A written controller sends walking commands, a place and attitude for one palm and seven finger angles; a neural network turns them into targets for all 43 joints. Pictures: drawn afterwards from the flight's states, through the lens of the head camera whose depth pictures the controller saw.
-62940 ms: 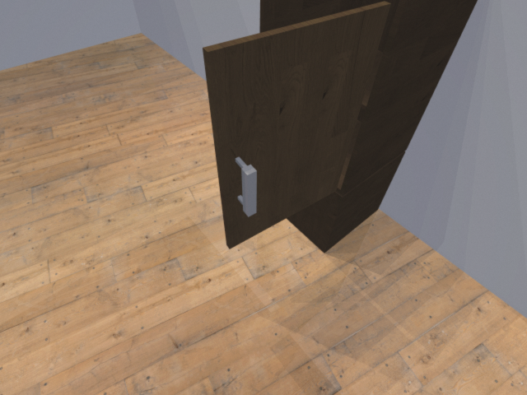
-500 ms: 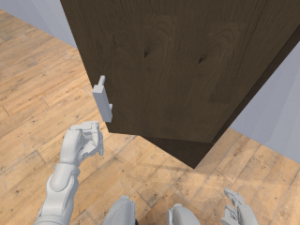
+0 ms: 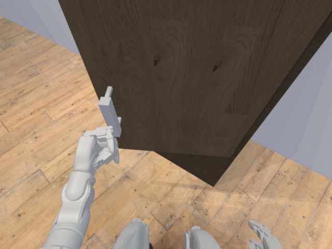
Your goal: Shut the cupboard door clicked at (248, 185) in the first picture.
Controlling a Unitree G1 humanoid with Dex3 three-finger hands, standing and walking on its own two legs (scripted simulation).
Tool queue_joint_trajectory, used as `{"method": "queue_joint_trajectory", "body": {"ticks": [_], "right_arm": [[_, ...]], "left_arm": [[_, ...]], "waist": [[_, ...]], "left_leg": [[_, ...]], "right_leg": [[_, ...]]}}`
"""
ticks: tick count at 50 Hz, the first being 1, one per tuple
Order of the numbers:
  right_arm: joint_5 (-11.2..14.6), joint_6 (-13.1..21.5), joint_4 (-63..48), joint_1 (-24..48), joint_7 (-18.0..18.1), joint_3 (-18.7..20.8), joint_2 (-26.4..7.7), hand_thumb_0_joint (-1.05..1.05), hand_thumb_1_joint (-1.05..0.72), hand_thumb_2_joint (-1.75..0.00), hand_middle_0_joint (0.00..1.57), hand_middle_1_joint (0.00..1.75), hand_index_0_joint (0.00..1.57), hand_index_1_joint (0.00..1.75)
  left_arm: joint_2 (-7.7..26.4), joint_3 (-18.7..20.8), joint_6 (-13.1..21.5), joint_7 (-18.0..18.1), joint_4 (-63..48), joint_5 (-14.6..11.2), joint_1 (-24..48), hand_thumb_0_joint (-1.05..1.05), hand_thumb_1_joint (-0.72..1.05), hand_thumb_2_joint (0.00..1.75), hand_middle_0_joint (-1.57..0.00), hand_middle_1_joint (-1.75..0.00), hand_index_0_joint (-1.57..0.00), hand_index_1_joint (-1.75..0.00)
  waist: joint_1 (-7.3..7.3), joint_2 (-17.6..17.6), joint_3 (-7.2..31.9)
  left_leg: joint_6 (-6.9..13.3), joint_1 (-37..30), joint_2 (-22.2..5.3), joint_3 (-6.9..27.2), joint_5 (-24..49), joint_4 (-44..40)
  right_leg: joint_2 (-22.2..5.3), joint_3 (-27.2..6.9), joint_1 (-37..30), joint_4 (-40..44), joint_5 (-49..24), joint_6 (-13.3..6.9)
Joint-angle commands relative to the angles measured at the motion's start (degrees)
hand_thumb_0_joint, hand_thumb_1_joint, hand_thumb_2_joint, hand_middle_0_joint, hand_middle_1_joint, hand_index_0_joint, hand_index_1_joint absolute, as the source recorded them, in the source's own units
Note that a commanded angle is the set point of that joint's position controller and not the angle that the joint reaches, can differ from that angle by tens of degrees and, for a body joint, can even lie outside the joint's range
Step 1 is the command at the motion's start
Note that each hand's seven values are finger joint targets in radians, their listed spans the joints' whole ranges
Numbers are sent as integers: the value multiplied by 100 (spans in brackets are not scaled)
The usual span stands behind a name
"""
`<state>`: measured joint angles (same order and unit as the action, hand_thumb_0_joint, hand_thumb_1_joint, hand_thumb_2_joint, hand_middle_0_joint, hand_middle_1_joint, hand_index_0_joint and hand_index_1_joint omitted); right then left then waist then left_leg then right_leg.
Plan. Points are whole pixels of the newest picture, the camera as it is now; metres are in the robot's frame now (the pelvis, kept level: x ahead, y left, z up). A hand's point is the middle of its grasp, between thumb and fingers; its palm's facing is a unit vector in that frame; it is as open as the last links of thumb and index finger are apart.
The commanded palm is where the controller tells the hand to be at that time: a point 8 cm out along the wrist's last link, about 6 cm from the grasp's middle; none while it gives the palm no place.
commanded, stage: bring the fist close to the handle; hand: left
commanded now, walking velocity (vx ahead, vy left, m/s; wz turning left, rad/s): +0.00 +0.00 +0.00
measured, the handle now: (113, 112) +0.45 +0.16 +0.03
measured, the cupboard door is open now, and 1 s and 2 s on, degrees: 28 19 7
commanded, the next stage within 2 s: push the door shut along its arc in 0.12 s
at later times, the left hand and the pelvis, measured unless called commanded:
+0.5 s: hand (120, 140) +0.36 +0.13 +0.03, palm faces -0.13 -0.99 -0.05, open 3.1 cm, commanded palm +0.35 +0.18 +0.03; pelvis -0.01 +0.00 -0.01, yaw +0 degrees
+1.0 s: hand (130, 119) +0.42 +0.11 +0.03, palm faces -0.26 -0.97 -0.05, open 3.1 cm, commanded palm +0.42 +0.16 +0.03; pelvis -0.02 +0.00 -0.02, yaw +0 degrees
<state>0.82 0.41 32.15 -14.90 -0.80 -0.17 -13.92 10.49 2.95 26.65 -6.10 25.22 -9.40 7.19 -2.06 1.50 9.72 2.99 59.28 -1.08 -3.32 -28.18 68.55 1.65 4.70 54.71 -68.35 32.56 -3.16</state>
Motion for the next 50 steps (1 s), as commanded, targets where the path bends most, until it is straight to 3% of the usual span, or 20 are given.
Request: {"method": "queue_joint_trajectory", "body": {"ticks": [1, 2, 3, 5, 6, 11, 13, 16, 18, 20, 21, 24, 26, 27, 29, 33, 37, 38, 41, 50], "right_arm": [[-5, 239, -680, 99, 54, 302, -793, 0, -90, -90, 20, 30, 20, 30], [-5, 241, -653, 81, 62, 305, -799, 0, -90, -90, 20, 30, 20, 30], [-6, 258, -668, 82, 78, 312, -828, 0, -90, -90, 20, 30, 20, 30], [-7, 273, -651, 116, 63, 303, -800, 0, -90, -90, 20, 30, 20, 30], [-2, 276, -635, 101, 67, 314, -823, 0, -90, -90, 20, 30, 20, 30], [4, 267, -613, 92, 80, 308, -831, 0, -90, -90, 20, 30, 20, 30], [-1, 255, -645, 52, 88, 302, -861, 0, -90, -90, 20, 30, 20, 30], [0, 243, -576, 47, 79, 290, -831, 0, -90, -90, 20, 30, 20, 30], [4, 234, -538, -6, 110, 295, -871, 0, -90, -90, 20, 30, 20, 30], [20, 231, -523, 3, 101, 281, -846, 0, -90, -90, 20, 30, 20, 30], [29, 221, -503, -5, 104, 272, -848, 0, -90, -90, 20, 30, 20, 30], [28, 218, -461, -85, 107, 292, -876, 0, -90, -90, 20, 30, 20, 30], [41, 207, -466, -128, 83, 295, -872, 0, -90, -90, 20, 30, 20, 30], [48, 188, -449, -151, 81, 294, -888, 0, -90, -90, 20, 30, 20, 30], [59, 193, -448, -182, 64, 292, -882, 0, -90, -90, 20, 30, 20, 30], [65, 178, -378, -303, 89, 316, -954, 0, -90, -90, 20, 30, 20, 30], [84, 169, -224, -377, 92, 327, -968, 0, -90, -90, 20, 30, 20, 30], [76, 197, -220, -428, 99, 336, -996, 0, -90, -90, 20, 30, 20, 30], [67, 200, -134, -509, 78, 361, -1020, 0, -90, -90, 20, 30, 20, 30], [48, 106, -38, -739, 37, 340, -1069, 0, -90, -90, 20, 30, 20, 30]], "left_arm": [[531, 163, 521, -56, -1155, -71, 1402, 0, 90, 90, -130, -150, -130, -150], [631, 255, 548, -57, -1108, -62, 1489, 0, 90, 90, -130, -150, -130, -150], [697, 291, 576, -54, -1206, -55, 1550, 0, 90, 90, -130, -150, -130, -150], [423, 23, 569, -74, -1178, -50, 1598, 0, 90, 90, -130, -150, -130, -150], [539, 155, 556, -62, -1132, -74, 1566, 0, 90, 90, -130, -150, -130, -150], [468, 81, 460, -38, -986, -41, 1788, 0, 90, 90, -130, -150, -130, -150], [719, 279, 428, -45, -927, -22, 1705, 0, 90, 90, -130, -150, -130, -150], [594, 103, 450, -109, -830, 28, 2188, 0, 90, 90, -130, -150, -130, -150], [822, 305, 449, -144, -635, 15, 2415, 0, 90, 90, -130, -150, -130, -150], [706, 230, 426, -236, -397, -4, 2483, 0, 90, 90, -130, -150, -130, -150], [714, 223, 398, -275, -265, -31, 2657, 0, 90, 90, -130, -150, -130, -150], [917, 432, 400, -384, -126, -46, 2878, 0, 90, 90, -130, -150, -130, -150], [860, 385, 375, -506, -8, -100, 2914, 0, 90, 90, -130, -150, -130, -150], [1015, 521, 374, -533, 86, -100, 2917, 0, 90, 90, -130, -150, -130, -150], [818, 289, 374, -632, 117, -104, 3195, 0, 90, 90, -130, -150, -130, -150], [1080, 475, 413, -742, 314, -127, 3649, 0, 90, 90, -130, -150, -130, -150], [962, 314, 431, -860, 819, -69, 4327, 0, 90, 90, -130, -150, -130, -150], [956, 286, 457, -876, 779, -66, 4592, 0, 90, 90, -130, -150, -130, -150], [910, 263, 441, -947, 1083, -58, 4831, 0, 90, 90, -130, -150, -130, -150], [1428, 689, 455, -1014, 1909, 53, 5714, 0, 90, 90, -130, -150, -130, -150]], "waist": [[-93, -173, 1732], [-79, -210, 1714], [-57, -26, 1749], [-88, 81, 1838], [-65, -15, 1848], [-96, -74, 1866], [-41, -57, 1968], [-160, -21, 1909], [-189, -141, 1913], [-163, -75, 1886], [-226, -120, 1789], [-166, -33, 2101], [-177, -10, 2133], [-147, -85, 2111], [-241, 41, 2130], [-327, -63, 2083], [-471, -32, 1992], [-493, 157, 2102], [-519, 182, 2326], [-610, 109, 2463]], "left_leg": [[-95, -1451, 67, 526, 1132, -723], [-103, -1419, 64, 539, 1047, -728], [-104, -1512, 65, 565, 1080, -730], [-121, -1690, 58, 597, 1066, -763], [-126, -1688, 48, 620, 1031, -774], [-126, -1722, 42, 650, 999, -798], [-115, -1642, 58, 623, 1096, -765], [-121, -1696, 42, 638, 1125, -725], [-102, -1587, 46, 650, 1124, -680], [-121, -1581, 50, 624, 1035, -693], [-108, -1529, 48, 623, 975, -698], [-115, -1583, 50, 616, 1216, -635], [-119, -1597, 57, 607, 1257, -639], [-116, -1518, 54, 595, 1261, -635], [-106, -1565, 49, 616, 1297, -610], [-86, -1480, 44, 655, 1216, -572], [-89, -1502, 29, 713, 936, -552], [-88, -1654, 30, 775, 1019, -547], [-99, -1814, 27, 815, 1076, -531], [-76, -1594, 9, 836, 1169, -394]], "right_leg": [[-45, -543, -697, 1070, -1621, 182], [-43, -551, -680, 1079, -1489, 177], [-26, -518, -600, 1040, -1484, 145], [-34, -469, -495, 1029, -1442, 147], [-24, -464, -486, 1048, -1382, 147], [-22, -425, -441, 1041, -1349, 150], [-12, -466, -586, 1013, -1466, 138], [-27, -456, -437, 983, -1523, 153], [-13, -491, -467, 987, -1521, 147], [-25, -503, -427, 1008, -1432, 152], [-25, -520, -394, 1060, -1376, 160], [-34, -545, -520, 966, -1648, 148], [-32, -545, -563, 973, -1699, 152], [-31, -578, -624, 986, -1721, 151], [-32, -551, -488, 938, -1756, 155], [-14, -546, -403, 939, -1629, 138], [-16, -536, -50, 971, -1263, 141], [0, -470, 86, 892, -1274, 109], [-4, -473, 153, 883, -1282, 108], [39, -469, 225, 745, -1319, 97]]}}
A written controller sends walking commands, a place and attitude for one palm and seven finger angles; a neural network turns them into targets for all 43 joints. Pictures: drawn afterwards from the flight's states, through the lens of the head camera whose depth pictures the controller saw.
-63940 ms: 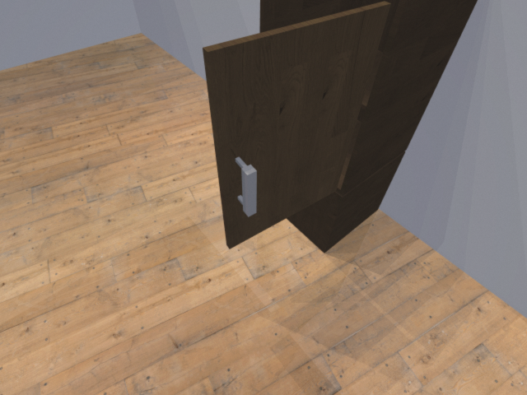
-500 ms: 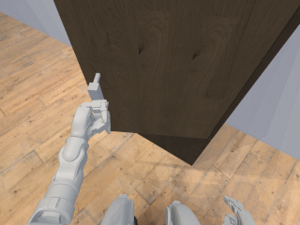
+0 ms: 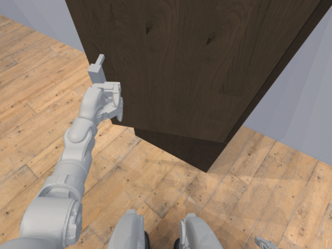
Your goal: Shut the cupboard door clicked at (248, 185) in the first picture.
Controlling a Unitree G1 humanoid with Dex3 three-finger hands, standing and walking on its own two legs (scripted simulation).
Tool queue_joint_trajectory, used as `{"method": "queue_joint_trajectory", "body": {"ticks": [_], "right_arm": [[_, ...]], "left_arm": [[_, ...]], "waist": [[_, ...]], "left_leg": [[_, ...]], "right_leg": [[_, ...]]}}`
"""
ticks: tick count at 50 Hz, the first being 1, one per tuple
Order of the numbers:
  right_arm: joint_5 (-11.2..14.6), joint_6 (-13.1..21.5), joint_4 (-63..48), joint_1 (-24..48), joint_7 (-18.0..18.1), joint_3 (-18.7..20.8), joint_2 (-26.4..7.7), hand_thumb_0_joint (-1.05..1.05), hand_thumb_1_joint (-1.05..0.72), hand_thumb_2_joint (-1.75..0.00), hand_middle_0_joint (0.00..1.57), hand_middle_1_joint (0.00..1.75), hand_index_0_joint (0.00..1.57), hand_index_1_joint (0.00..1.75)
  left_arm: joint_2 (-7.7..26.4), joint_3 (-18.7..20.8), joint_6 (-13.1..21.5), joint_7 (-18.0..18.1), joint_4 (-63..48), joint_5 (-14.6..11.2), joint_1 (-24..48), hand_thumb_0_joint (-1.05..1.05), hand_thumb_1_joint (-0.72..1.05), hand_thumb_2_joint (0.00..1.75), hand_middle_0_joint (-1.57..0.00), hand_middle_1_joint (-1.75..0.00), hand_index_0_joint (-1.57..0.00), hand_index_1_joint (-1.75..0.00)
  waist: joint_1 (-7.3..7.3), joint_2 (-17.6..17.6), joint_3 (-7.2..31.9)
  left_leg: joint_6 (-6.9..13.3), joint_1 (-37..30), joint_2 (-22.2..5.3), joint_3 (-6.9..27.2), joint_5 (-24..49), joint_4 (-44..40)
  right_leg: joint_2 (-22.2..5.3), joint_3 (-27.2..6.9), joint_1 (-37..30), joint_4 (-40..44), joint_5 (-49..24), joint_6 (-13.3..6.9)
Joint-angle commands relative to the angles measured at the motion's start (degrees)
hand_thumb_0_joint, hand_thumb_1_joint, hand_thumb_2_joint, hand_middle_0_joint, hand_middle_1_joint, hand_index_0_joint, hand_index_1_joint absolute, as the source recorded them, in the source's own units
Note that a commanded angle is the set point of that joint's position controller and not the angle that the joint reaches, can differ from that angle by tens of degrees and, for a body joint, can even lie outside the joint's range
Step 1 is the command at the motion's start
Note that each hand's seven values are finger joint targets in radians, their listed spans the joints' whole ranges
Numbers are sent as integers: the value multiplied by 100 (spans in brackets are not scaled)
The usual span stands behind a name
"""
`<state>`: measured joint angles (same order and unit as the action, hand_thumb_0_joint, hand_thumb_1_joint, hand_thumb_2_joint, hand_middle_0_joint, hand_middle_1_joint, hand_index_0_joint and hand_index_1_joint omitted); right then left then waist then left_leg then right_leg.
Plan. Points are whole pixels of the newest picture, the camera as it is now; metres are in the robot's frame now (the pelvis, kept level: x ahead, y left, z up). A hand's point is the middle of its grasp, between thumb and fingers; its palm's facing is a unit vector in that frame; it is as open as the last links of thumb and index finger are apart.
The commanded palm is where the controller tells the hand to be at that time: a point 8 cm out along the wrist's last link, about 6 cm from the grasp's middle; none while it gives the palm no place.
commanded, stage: push the door shut along its arc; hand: left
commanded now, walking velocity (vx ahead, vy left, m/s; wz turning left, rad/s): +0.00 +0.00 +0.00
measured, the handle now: (104, 83) +0.52 +0.15 +0.05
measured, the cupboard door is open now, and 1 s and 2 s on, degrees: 19 7 0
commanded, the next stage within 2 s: pull the fist back off the door in 1.10 s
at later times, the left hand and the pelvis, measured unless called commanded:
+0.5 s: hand (129, 89) +0.49 +0.08 +0.05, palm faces -0.36 -0.93 -0.05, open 3.1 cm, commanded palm +0.50 +0.12 +0.05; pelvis +0.00 +0.00 -0.01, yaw -1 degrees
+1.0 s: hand (147, 75) +0.54 +0.04 +0.05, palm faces -0.46 -0.89 -0.04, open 3.0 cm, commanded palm +0.56 +0.07 +0.05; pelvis +0.00 +0.00 -0.03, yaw -2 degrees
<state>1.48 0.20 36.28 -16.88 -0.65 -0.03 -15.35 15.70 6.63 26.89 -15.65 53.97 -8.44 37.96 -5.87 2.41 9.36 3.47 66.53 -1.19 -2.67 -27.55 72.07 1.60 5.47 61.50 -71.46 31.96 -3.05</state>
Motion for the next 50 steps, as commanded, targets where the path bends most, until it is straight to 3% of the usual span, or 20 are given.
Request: {"method": "queue_joint_trajectory", "body": {"ticks": [1, 3, 7, 8, 9, 17, 18, 19, 21, 25, 26, 30, 33, 34, 36, 40, 42, 44, 49, 50], "right_arm": [[-22, 115, -466, -560, 12, 324, -927, 0, -90, -90, 20, 30, 20, 30], [-27, 111, -490, -626, -16, 331, -926, 0, -90, -90, 20, 30, 20, 30], [-7, 39, -433, -700, -26, 320, -953, 0, -90, -90, 20, 30, 20, 30], [-26, 51, -438, -766, -11, 323, -979, 0, -90, -90, 20, 30, 20, 30], [-20, 56, -426, -732, -23, 314, -959, 0, -90, -90, 20, 30, 20, 30], [-28, 39, -329, -908, -21, 300, -1001, 0, -90, -90, 20, 30, 20, 30], [-35, 64, -350, -946, -23, 302, -1009, 0, -90, -90, 20, 30, 20, 30], [-45, 63, -297, -941, -24, 310, -1021, 0, -90, -90, 20, 30, 20, 30], [-40, 54, -277, -985, -28, 314, -1030, 0, -90, -90, 20, 30, 20, 30], [-55, 77, -219, -1045, -38, 318, -1046, 0, -90, -90, 20, 30, 20, 30], [-53, 77, -207, -1069, -38, 318, -1062, 0, -90, -90, 20, 30, 20, 30], [-82, 89, -180, -1123, -27, 286, -1075, 0, -90, -90, 20, 30, 20, 30], [-94, 137, -176, -1186, -33, 285, -1058, 0, -90, -90, 20, 30, 20, 30], [-102, 136, -134, -1182, -36, 284, -1090, 0, -90, -90, 20, 30, 20, 30], [-116, 149, -130, -1240, -38, 274, -1102, 0, -90, -90, 20, 30, 20, 30], [-153, 176, -103, -1293, -56, 278, -1096, 0, -90, -90, 20, 30, 20, 30], [-161, 172, -89, -1358, -53, 277, -1114, 0, -90, -90, 20, 30, 20, 30], [-171, 191, -91, -1384, -47, 277, -1110, 0, -90, -90, 20, 30, 20, 30], [-173, 236, 0, -1462, -3, 265, -1110, 0, -90, -90, 20, 30, 20, 30], [-182, 238, 23, -1460, 1, 251, -1095, 0, -90, -90, 20, 30, 20, 30]], "left_arm": [[906, 318, 444, -78, -912, -28, 2632, 0, 90, 90, -130, -150, -130, -150], [856, 268, 472, -130, -900, -32, 2779, 0, 90, 90, -130, -150, -130, -150], [1029, 372, 334, -218, -448, 17, 3039, 0, 90, 90, -130, -150, -130, -150], [1215, 513, 375, -227, -539, 14, 3234, 0, 90, 90, -130, -150, -130, -150], [1118, 400, 380, -269, -575, 19, 3312, 0, 90, 90, -130, -150, -130, -150], [1361, 500, 183, -459, -245, 44, 3884, 0, 90, 90, -130, -150, -130, -150], [1417, 550, 197, -475, -277, 35, 3971, 0, 90, 90, -130, -150, -130, -150], [1393, 498, 193, -499, -308, 65, 4071, 0, 90, 90, -130, -150, -130, -150], [1382, 470, 123, -547, -180, 82, 4069, 0, 90, 90, -130, -150, -130, -150], [1274, 339, 14, -593, -139, 104, 4430, 0, 90, 90, -130, -150, -130, -150], [1341, 411, -47, -597, 15, 108, 4393, 0, 90, 90, -130, -150, -130, -150], [1612, 576, -147, -604, 145, 162, 4612, 0, 90, 90, -130, -150, -130, -150], [1357, 322, -177, -629, 98, 196, 5036, 0, 90, 90, -130, -150, -130, -150], [1540, 461, -196, -615, 215, 220, 5048, 0, 90, 90, -130, -150, -130, -150], [1602, 501, -281, -612, 321, 239, 5178, 0, 90, 90, -130, -150, -130, -150], [1425, 329, -375, -628, 369, 322, 5423, 0, 90, 90, -130, -150, -130, -150], [1612, 476, -462, -621, 498, 364, 5421, 0, 90, 90, -130, -150, -130, -150], [1644, 486, -465, -650, 341, 367, 5641, 0, 90, 90, -130, -150, -130, -150], [1771, 506, -635, -754, 458, 390, 5933, 0, 90, 90, -130, -150, -130, -150], [1622, 379, -699, -769, 607, 426, 5949, 0, 90, 90, -130, -150, -130, -150]], "waist": [[-206, 71, 2530], [-236, 215, 2659], [-356, -19, 2443], [-359, 86, 2582], [-351, 277, 2713], [-536, 159, 2700], [-501, 376, 2816], [-538, 441, 2984], [-586, 341, 2895], [-688, 520, 2945], [-693, 380, 2901], [-706, 465, 2956], [-846, 601, 2954], [-806, 641, 2968], [-881, 496, 2953], [-947, 727, 3110], [-957, 559, 3139], [-955, 705, 3318], [-1089, 552, 3259], [-1122, 583, 3130]], "left_leg": [[-128, -2311, 34, 761, 1164, -750], [-123, -2403, 39, 777, 1291, -707], [-95, -2022, 18, 724, 1075, -627], [-83, -2100, 22, 753, 1167, -597], [-104, -2220, 20, 767, 1259, -589], [-58, -1955, -3, 770, 1268, -409], [-62, -2076, 12, 795, 1382, -395], [-82, -2240, -13, 839, 1478, -377], [-78, -2204, -27, 842, 1461, -356], [-72, -2341, -40, 901, 1505, -306], [-68, -2233, -41, 901, 1448, -289], [-58, -2106, -34, 871, 1550, -199], [-40, -2206, -41, 924, 1584, -147], [-66, -2197, -63, 934, 1527, -129], [-43, -2066, -60, 931, 1517, -80], [-48, -2242, -63, 971, 1688, 2], [-29, -2056, -60, 937, 1684, 48], [-25, -2125, -59, 925, 1824, 106], [20, -1807, -55, 854, 1738, 212], [14, -1812, -47, 865, 1697, 199]], "right_leg": [[42, -550, -502, 1044, -1316, 77], [63, -534, -421, 979, -1403, 61], [70, -600, -436, 1043, -1271, 92], [79, -566, -396, 971, -1316, 72], [70, -575, -357, 944, -1387, 68], [107, -599, -289, 923, -1381, 79], [121, -565, -193, 854, -1422, 48], [112, -540, -110, 820, -1475, 53], [124, -536, -49, 852, -1453, 62], [141, -481, 211, 814, -1394, 53], [148, -492, 188, 832, -1353, 54], [164, -493, 140, 777, -1423, 38], [184, -453, 440, 704, -1376, 33], [177, -455, 488, 700, -1299, 35], [193, -452, 461, 684, -1303, 43], [210, -403, 709, 590, -1361, 30], [223, -419, 580, 588, -1402, 39], [222, -426, 619, 519, -1493, 40], [243, -483, 499, 561, -1542, 65], [253, -442, 582, 570, -1486, 54]]}}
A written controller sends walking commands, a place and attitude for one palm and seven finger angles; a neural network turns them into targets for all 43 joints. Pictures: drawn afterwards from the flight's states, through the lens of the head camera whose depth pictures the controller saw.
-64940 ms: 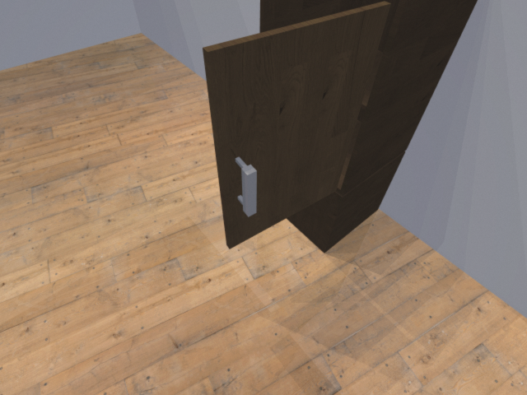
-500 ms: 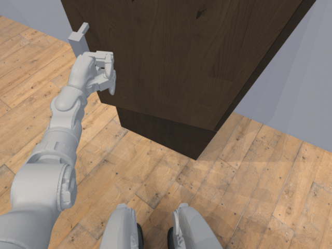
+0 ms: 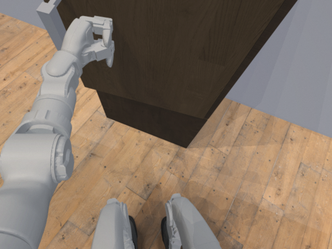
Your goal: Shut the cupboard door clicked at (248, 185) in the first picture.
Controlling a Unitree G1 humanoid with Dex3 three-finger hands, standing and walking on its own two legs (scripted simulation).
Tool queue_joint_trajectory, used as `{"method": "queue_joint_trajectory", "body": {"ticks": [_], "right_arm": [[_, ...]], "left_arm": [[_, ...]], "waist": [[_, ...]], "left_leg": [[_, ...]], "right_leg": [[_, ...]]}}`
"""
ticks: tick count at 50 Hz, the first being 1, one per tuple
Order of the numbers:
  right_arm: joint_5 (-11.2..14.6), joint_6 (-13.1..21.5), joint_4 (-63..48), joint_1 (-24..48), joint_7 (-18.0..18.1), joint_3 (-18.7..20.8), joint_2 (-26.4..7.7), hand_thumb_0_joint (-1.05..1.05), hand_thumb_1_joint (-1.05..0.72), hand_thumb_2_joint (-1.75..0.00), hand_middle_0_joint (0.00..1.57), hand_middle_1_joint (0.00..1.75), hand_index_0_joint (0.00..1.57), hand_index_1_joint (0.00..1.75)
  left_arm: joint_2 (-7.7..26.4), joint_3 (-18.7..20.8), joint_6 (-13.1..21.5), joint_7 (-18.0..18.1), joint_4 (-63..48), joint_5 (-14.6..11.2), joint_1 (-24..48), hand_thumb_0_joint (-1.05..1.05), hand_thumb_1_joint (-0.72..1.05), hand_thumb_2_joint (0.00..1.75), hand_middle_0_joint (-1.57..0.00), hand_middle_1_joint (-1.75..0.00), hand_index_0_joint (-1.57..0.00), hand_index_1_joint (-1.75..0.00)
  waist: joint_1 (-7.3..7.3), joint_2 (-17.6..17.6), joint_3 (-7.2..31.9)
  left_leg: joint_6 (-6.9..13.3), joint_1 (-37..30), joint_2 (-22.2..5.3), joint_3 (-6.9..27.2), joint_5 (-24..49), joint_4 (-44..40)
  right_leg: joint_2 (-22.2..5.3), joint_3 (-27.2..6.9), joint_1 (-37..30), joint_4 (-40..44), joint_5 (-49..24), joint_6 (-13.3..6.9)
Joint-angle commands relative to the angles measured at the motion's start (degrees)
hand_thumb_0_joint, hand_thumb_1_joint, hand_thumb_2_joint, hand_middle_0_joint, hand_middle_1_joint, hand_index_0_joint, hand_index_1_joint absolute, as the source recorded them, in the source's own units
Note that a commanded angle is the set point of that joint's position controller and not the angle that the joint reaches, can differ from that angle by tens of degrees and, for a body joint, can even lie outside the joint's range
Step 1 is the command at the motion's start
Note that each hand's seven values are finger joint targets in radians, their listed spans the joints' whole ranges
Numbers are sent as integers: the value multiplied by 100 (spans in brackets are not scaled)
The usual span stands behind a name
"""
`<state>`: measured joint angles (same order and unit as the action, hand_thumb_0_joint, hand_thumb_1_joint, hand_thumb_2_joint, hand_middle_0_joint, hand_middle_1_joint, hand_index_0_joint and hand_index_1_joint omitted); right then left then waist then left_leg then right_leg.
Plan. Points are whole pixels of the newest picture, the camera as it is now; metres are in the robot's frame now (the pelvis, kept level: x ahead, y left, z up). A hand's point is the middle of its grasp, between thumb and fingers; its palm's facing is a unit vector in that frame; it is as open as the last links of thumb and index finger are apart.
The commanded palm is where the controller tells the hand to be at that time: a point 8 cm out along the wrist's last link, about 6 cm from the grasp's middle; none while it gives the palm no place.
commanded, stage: push the door shut along its arc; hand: left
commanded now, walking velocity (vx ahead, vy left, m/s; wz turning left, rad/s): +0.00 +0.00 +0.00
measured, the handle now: (64, 32) +0.60 +0.15 +0.08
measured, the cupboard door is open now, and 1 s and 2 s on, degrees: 7 0 0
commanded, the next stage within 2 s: pull the fist back off the door in 0.10 s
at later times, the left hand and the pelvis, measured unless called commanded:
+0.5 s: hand (116, 47) +0.56 +0.05 +0.07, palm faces +0.02 -1.00 -0.07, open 3.1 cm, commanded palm +0.53 +0.09 +0.08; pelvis +0.01 -0.01 +0.01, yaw +1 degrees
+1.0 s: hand (119, 78) +0.47 +0.05 +0.07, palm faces +0.00 -1.00 -0.04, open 3.1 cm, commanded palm +0.44 +0.10 +0.08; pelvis +0.02 -0.02 +0.04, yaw +3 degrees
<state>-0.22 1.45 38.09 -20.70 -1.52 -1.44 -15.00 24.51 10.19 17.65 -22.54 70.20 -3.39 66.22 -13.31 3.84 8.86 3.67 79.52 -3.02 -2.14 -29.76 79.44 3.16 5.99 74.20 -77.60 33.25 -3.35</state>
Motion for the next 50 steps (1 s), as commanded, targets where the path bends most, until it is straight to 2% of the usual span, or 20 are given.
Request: {"method": "queue_joint_trajectory", "body": {"ticks": [1, 10, 11, 12, 13, 15, 17, 18, 20, 22, 24, 26, 29, 31, 35, 38, 40, 42, 45, 50], "right_arm": [[-21, 150, -147, -1087, 92, 408, -1129, 0, -90, -90, 20, 30, 20, 30], [-81, 303, 27, -1166, 156, 401, -1156, 0, -90, -90, 20, 30, 20, 30], [-158, 334, -177, -1487, 75, 320, -1046, 0, -90, -90, 20, 30, 20, 30], [-194, 331, -195, -1380, -36, 308, -997, 0, -90, -90, 20, 30, 20, 30], [-259, 324, -193, -1480, -119, 342, -966, 0, -90, -90, 20, 30, 20, 30], [-401, 298, -295, -1449, -307, 394, -887, 0, -90, -90, 20, 30, 20, 30], [-544, 295, -247, -1485, -500, 464, -822, 0, -90, -90, 20, 30, 20, 30], [-578, 264, -204, -1539, -568, 512, -849, 0, -90, -90, 20, 30, 20, 30], [-559, 131, -126, -1571, -649, 595, -881, 0, -90, -90, 20, 30, 20, 30], [-479, 4, -117, -1538, -620, 613, -913, 0, -90, -90, 20, 30, 20, 30], [-408, -76, -180, -1470, -547, 566, -913, 0, -90, -90, 20, 30, 20, 30], [-383, -107, -224, -1394, -491, 534, -883, 0, -90, -90, 20, 30, 20, 30], [-404, -113, -320, -1302, -493, 510, -775, 0, -90, -90, 20, 30, 20, 30], [-400, -146, -335, -1227, -549, 537, -733, 0, -90, -90, 20, 30, 20, 30], [-355, -285, -401, -1135, -547, 577, -737, 0, -90, -90, 20, 30, 20, 30], [-323, -312, -546, -987, -521, 601, -713, 0, -90, -90, 20, 30, 20, 30], [-312, -321, -518, -860, -508, 624, -660, 0, -90, -90, 20, 30, 20, 30], [-302, -334, -519, -772, -487, 648, -674, 0, -90, -90, 20, 30, 20, 30], [-288, -326, -506, -638, -439, 647, -658, 0, -90, -90, 20, 30, 20, 30], [-249, -362, -559, -393, -369, 634, -648, 0, -90, -90, 20, 30, 20, 30]], "left_arm": [[712, -8, 217, -105, -1185, -108, 3330, 0, 90, 90, -130, -150, -130, -150], [624, -131, -5, -254, -1039, -72, 3613, 0, 90, 90, -130, -150, -130, -150], [918, 1064, -63, 826, -1005, -454, 3289, 0, 90, 90, -130, -150, -130, -150], [566, 799, -92, 1351, -809, -291, 3031, 0, 90, 90, -130, -150, -130, -150], [466, 968, 1, 1792, -871, -265, 3021, 0, 90, 90, -130, -150, -130, -150], [37, 948, 325, 2682, -1335, -103, 2885, 0, 90, 90, -130, -150, -130, -150], [-209, 702, 824, 3459, -1666, 429, 2838, 0, 90, 90, -130, -150, -130, -150], [-234, 506, 1043, 3591, -1719, 731, 2870, 0, 90, 90, -130, -150, -130, -150], [-449, 81, 1223, 3546, -1672, 1027, 2787, 0, 90, 90, -130, -150, -130, -150], [-449, 18, 1164, 3339, -1509, 924, 2772, 0, 90, 90, -130, -150, -130, -150], [-303, 200, 1093, 3190, -1450, 688, 2681, 0, 90, 90, -130, -150, -130, -150], [-201, 476, 1089, 3159, -1402, 432, 2382, 0, 90, 90, -130, -150, -130, -150], [-286, 509, 1405, 3165, -1702, 414, 1709, 0, 90, 90, -130, -150, -130, -150], [-766, 147, 1537, 3140, -1629, 469, 1182, 0, 90, 90, -130, -150, -130, -150], [-939, 83, 1527, 3105, -1406, 459, 451, 0, 90, 90, -130, -150, -130, -150], [-1098, -12, 1668, 3067, -1993, 298, 154, 0, 90, 90, -130, -150, -130, -150], [-1427, -368, 1789, 3041, -2271, 289, 169, 0, 90, 90, -130, -150, -130, -150], [-1399, -382, 1880, 3069, -2422, 289, 9, 0, 90, 90, -130, -150, -130, -150], [-1464, -539, 1995, 3103, -2770, 316, -12, 0, 90, 90, -130, -150, -130, -150], [-1517, -641, 1926, 3126, -2861, 288, -563, 0, 90, 90, -130, -150, -130, -150]], "waist": [[-403, 562, 3234], [-481, 741, 3483], [-125, 758, 3493], [-197, 700, 3340], [-194, 503, 3350], [-60, 649, 3613], [-99, 615, 3747], [-177, 593, 3828], [-274, 574, 3789], [-321, 424, 3660], [-201, 470, 3626], [-109, 169, 3480], [144, 259, 3603], [110, 48, 3232], [203, -346, 2783], [361, -333, 2973], [285, -323, 2888], [331, -454, 2859], [395, -200, 2992], [463, -400, 2865]], "left_leg": [[3, -3142, 134, 789, 1924, -488], [15, -3438, 148, 829, 2150, -405], [-77, -3210, 34, 928, 2084, -581], [-103, -3037, 42, 888, 1953, -625], [-108, -3047, 48, 908, 1983, -671], [-160, -3132, 73, 828, 2093, -712], [-178, -3208, 89, 768, 2209, -686], [-180, -3324, 87, 799, 2293, -680], [-185, -3465, 120, 749, 2169, -759], [-155, -3334, 176, 672, 1898, -863], [-168, -3343, 200, 654, 1868, -994], [-142, -3089, 234, 556, 1787, -1059], [-163, -3277, 251, 493, 2286, -1142], [-159, -3250, 257, 432, 2258, -1187], [-141, -2841, 321, 279, 1976, -1270], [-142, -2992, 363, 231, 2125, -1336], [-141, -3162, 352, 229, 2098, -1328], [-132, -3182, 360, 226, 1979, -1343], [-149, -3459, 366, 253, 2036, -1356], [-162, -3491, 348, 253, 1891, -1439]], "right_leg": [[94, -528, -626, 1181, -1601, 94], [129, -414, -346, 1110, -1609, 50], [62, -396, -555, 1101, -1596, 81], [49, -417, -575, 1132, -1523, 132], [52, -375, -642, 1117, -1545, 167], [24, -400, -808, 1144, -1708, 205], [27, -424, -865, 1138, -1895, 244], [39, -406, -834, 1101, -1983, 248], [33, -451, -1022, 1252, -2078, 252], [30, -539, -1365, 1439, -2083, 265], [24, -550, -1561, 1492, -2113, 232], [14, -635, -1948, 1618, -2192, 261], [2, -625, -2234, 1506, -2821, 250], [-10, -621, -2197, 1583, -2906, 284], [-60, -756, -2514, 1720, -3032, 354], [-96, -804, -2827, 1712, -3381, 348], [-119, -798, -2694, 1754, -3363, 390], [-128, -826, -2741, 1816, -3233, 402], [-143, -807, -2665, 1769, -3172, 382], [-165, -802, -2716, 1846, -2999, 397]]}}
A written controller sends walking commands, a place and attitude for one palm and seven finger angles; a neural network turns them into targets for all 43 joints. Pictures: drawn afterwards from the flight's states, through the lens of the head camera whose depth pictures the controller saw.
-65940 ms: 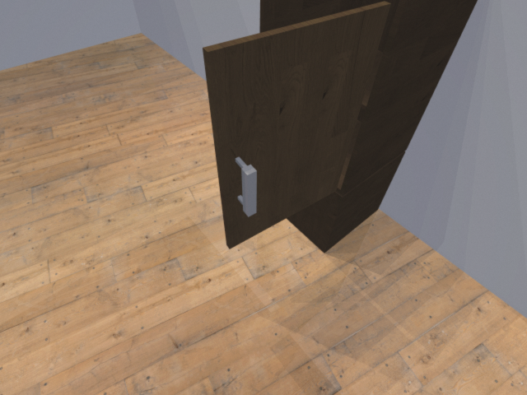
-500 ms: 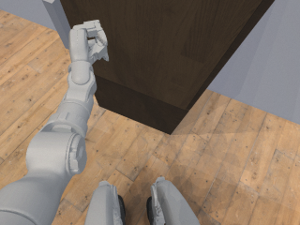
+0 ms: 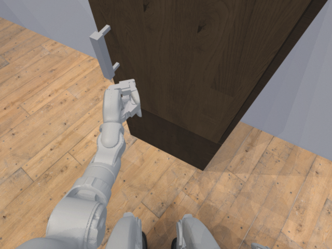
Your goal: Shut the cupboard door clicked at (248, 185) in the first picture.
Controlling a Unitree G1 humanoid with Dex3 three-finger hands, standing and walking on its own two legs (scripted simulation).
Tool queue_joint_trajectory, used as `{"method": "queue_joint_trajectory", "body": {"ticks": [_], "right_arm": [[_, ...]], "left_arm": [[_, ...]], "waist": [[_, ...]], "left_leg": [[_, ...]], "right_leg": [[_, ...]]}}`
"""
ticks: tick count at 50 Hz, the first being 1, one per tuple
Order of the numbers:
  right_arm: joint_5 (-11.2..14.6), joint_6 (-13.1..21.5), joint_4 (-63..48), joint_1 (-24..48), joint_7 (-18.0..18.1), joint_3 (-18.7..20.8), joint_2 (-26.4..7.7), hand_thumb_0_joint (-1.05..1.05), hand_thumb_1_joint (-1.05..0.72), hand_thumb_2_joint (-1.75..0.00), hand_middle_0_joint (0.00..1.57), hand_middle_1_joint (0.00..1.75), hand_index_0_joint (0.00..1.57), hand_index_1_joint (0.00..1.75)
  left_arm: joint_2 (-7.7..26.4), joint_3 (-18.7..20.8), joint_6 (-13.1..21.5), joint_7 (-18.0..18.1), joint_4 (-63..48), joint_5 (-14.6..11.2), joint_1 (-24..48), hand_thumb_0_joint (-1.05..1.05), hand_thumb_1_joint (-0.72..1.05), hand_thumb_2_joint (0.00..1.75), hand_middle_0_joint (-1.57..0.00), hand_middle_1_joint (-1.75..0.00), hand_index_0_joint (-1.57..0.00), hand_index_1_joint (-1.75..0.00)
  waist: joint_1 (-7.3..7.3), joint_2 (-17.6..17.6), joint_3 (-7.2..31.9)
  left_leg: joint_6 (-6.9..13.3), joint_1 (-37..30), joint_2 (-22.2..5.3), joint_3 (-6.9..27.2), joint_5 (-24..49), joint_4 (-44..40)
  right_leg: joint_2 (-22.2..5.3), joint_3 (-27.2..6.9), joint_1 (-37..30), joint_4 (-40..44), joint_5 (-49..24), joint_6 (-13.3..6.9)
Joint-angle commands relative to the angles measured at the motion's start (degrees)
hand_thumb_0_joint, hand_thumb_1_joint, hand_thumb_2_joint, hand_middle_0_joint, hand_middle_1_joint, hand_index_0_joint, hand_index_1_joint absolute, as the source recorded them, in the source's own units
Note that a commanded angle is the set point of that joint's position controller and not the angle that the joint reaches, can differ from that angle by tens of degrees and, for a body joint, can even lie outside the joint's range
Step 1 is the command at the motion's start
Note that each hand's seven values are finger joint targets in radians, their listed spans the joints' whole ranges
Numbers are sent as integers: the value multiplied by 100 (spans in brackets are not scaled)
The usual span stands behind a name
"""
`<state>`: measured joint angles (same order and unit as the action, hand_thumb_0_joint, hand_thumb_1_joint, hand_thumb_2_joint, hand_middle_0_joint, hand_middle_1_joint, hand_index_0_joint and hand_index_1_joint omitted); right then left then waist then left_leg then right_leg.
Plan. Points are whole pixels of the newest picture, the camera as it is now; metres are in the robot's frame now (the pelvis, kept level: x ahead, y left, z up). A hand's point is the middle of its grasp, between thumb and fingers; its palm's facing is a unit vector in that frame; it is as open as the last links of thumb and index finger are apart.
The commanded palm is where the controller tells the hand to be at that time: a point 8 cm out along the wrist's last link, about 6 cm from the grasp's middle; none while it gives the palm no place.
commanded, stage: pull the fist back off the door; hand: left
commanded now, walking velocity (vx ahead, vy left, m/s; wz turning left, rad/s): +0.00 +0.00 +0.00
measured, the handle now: (108, 53) +0.62 +0.13 +0.04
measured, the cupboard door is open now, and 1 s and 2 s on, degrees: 0 0 0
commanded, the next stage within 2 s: draw the hand back to the body in 0.08 s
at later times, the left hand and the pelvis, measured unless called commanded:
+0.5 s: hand (105, 115) +0.39 +0.11 +0.09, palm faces -0.02 -1.00 -0.04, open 3.1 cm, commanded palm +0.35 +0.16 +0.11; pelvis +0.00 +0.01 +0.04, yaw -1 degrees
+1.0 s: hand (6, 152) +0.28 +0.21 +0.19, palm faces +0.15 -0.96 -0.24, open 3.4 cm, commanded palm +0.24 +0.26 +0.21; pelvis +0.03 +0.03 +0.10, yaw +0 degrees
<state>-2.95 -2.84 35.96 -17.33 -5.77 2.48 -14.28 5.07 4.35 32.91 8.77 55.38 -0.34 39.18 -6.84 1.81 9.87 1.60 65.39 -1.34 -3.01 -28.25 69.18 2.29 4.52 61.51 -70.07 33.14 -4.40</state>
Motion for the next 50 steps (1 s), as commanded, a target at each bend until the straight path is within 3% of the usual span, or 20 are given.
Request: {"method": "queue_joint_trajectory", "body": {"ticks": [1, 3, 4, 7, 9, 10, 11, 13, 14, 17, 21, 27, 31, 35, 36, 37, 39, 42, 46, 50], "right_arm": [[31, 63, -358, -664, 72, 224, -714, 0, -90, -90, 20, 30, 20, 30], [38, 77, -346, -630, 116, 198, -710, 0, -90, -90, 20, 30, 20, 30], [37, 83, -322, -583, 134, 196, -703, 0, -90, -90, 20, 30, 20, 30], [43, 115, -330, -467, 165, 153, -672, 0, -90, -90, 20, 30, 20, 30], [40, 133, -325, -450, 168, 142, -674, 0, -90, -90, 20, 30, 20, 30], [34, 135, -311, -445, 160, 144, -676, 0, -90, -90, 20, 30, 20, 30], [55, 128, -397, -454, 159, 157, -714, 0, -90, -90, 20, 30, 20, 30], [108, 110, -605, -416, 177, 154, -741, 0, -90, -90, 20, 30, 20, 30], [153, 94, -673, -376, 175, 137, -702, 0, -90, -90, 20, 30, 20, 30], [289, 41, -865, -319, 244, 114, -680, 0, -90, -90, 20, 30, 20, 30], [412, 112, -961, -176, 417, 73, -669, 0, -90, -90, 20, 30, 20, 30], [506, 308, -1015, 76, 522, 5, -663, 0, -90, -90, 20, 30, 20, 30], [566, 382, -1213, 319, 538, -41, -653, 0, -90, -90, 20, 30, 20, 30], [597, 469, -1394, 564, 589, -110, -628, 0, -90, -90, 20, 30, 20, 30], [610, 259, -1477, 787, 740, -72, -507, 0, -90, -90, 20, 30, 20, 30], [608, 202, -1584, 830, 831, -102, -466, 0, -90, -90, 20, 30, 20, 30], [599, 171, -1560, 946, 950, -178, -441, 0, -90, -90, 20, 30, 20, 30], [576, 149, -1521, 1115, 1055, -256, -415, 0, -90, -90, 20, 30, 20, 30], [549, 209, -1460, 1276, 1101, -343, -399, 0, -90, -90, 20, 30, 20, 30], [490, 323, -1425, 1309, 1056, -386, -392, 0, -90, -90, 20, 30, 20, 30]], "left_arm": [[389, -111, 384, -1, -1417, -37, 2242, 0, 90, 90, -130, -150, -130, -150], [436, -110, 371, 5, -1389, -62, 2488, 0, 90, 90, -130, -150, -130, -150], [566, 44, 385, 21, -1297, -66, 2426, 0, 90, 90, -130, -150, -130, -150], [531, 27, 388, -24, -1008, -97, 2361, 0, 90, 90, -130, -150, -130, -150], [536, 33, 431, -56, -941, -88, 2413, 0, 90, 90, -130, -150, -130, -150], [442, -52, 424, -83, -851, -94, 2444, 0, 90, 90, -130, -150, -130, -150], [722, 257, 419, -101, -1024, -146, 2127, 0, 90, 90, -130, -150, -130, -150], [952, 413, 341, -200, -1558, -244, 1644, 0, 90, 90, -130, -150, -130, -150], [835, 257, 253, -274, -1814, -272, 1388, 0, 90, 90, -130, -150, -130, -150], [863, 158, -97, -450, -2491, -444, 632, 0, 90, 90, -130, -150, -130, -150], [910, 67, -358, -659, -3376, -719, 249, 0, 90, 90, -130, -150, -130, -150], [712, -331, -554, -987, -4100, -873, -1050, 0, 90, 90, -130, -150, -130, -150], [903, -228, -870, -1166, -4793, -985, -1922, 0, 90, 90, -127, -147, -127, -147], [1134, -20, -1157, -1267, -5594, -1114, -2505, 0, 90, 90, -116, -135, -116, -135], [1494, -303, -1468, -961, -5896, -575, -2685, 0, 90, 90, -113, -132, -113, -132], [1388, -319, -1688, -788, -6240, -545, -2792, 0, 90, 90, -111, -129, -111, -129], [1488, -275, -2013, -584, -6556, -453, -3128, 0, 90, 90, -105, -123, -105, -123], [1554, -158, -2353, -429, -6795, -407, -3399, 0, 90, 90, -97, -114, -97, -114], [1639, 36, -2648, -358, -7141, -379, -3803, 0, 90, 90, -86, -102, -86, -102], [1695, 247, -2825, -320, -7592, -366, -4402, 0, 90, 90, -75, -90, -75, -90]], "waist": [[-224, -231, 2699], [-278, -229, 2516], [-211, -327, 2597], [-225, -438, 2369], [-185, -225, 2444], [-250, -285, 2408], [-28, -287, 2598], [193, -158, 3071], [248, -96, 3114], [330, -438, 2726], [287, -699, 2142], [355, -310, 1357], [527, -46, 1233], [602, -97, 990], [729, -221, 1138], [637, -159, 956], [667, -43, 710], [668, -219, 250], [737, -10, -68], [810, 131, -134]], "left_leg": [[57, -2007, 187, 333, 1649, -421], [73, -1897, 203, 348, 1500, -426], [60, -1833, 205, 344, 1458, -416], [61, -1566, 213, 323, 1178, -414], [51, -1650, 217, 334, 1220, -394], [54, -1664, 209, 346, 1178, -393], [41, -1752, 210, 333, 1255, -456], [31, -2103, 209, 309, 1566, -667], [21, -2307, 204, 282, 1673, -795], [46, -2531, 172, 233, 1617, -1176], [98, -2760, 149, 223, 1347, -1585], [85, -3626, 104, 308, 1466, -2147], [64, -4058, 89, 330, 1736, -2473], [70, -4275, 79, 348, 1864, -2720], [42, -4579, 61, 345, 1827, -3066], [63, -4710, 47, 303, 1876, -3187], [71, -4979, 13, 336, 2069, -3413], [77, -5273, -7, 341, 1988, -3778], [45, -5750, -35, 368, 2248, -4201], [-23, -6081, -82, 418, 2719, -4501]], "right_leg": [[-88, -681, -1439, 1126, -2921, 518], [-98, -703, -1411, 1167, -2747, 508], [-103, -720, -1488, 1160, -2695, 504], [-125, -821, -1479, 1249, -2396, 527], [-122, -774, -1353, 1182, -2367, 491], [-115, -753, -1280, 1182, -2309, 502], [-108, -777, -1502, 1212, -2332, 480], [-83, -760, -1969, 1221, -2718, 456], [-80, -726, -2112, 1300, -2852, 453], [-52, -713, -2536, 1711, -2799, 473], [-77, -746, -2826, 2230, -2417, 512], [-41, -447, -2746, 2592, -2285, 397], [-52, -359, -3050, 2729, -2495, 356], [-52, -295, -3378, 2880, -2620, 342], [-203, -646, -3738, 3291, -2580, 314], [-232, -623, -3871, 3454, -2650, 335], [-239, -573, -4090, 3647, -2840, 329], [-227, -499, -4295, 4039, -2692, 333], [-219, -436, -4649, 4445, -2799, 302], [-217, -356, -5053, 4684, -3023, 284]]}}
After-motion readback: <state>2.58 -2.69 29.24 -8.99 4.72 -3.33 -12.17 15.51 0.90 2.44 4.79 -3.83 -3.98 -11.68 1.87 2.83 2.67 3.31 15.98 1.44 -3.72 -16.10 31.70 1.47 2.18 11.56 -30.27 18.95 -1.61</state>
